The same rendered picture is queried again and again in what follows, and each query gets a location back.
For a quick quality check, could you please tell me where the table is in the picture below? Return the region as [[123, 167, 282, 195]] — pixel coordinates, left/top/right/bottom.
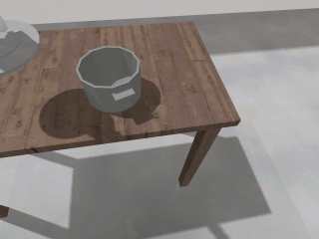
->
[[0, 21, 241, 218]]

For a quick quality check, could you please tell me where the pot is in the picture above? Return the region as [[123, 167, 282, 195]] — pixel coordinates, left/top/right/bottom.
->
[[76, 46, 142, 113]]

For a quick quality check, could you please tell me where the lid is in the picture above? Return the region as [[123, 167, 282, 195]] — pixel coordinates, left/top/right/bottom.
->
[[0, 20, 41, 77]]

